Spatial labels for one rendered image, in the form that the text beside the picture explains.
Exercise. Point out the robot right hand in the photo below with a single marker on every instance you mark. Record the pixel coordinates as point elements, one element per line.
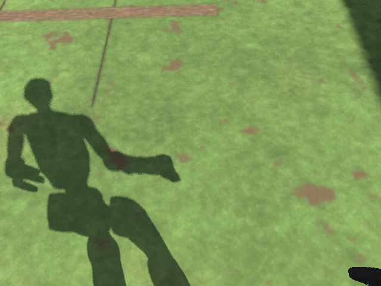
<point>367,275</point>

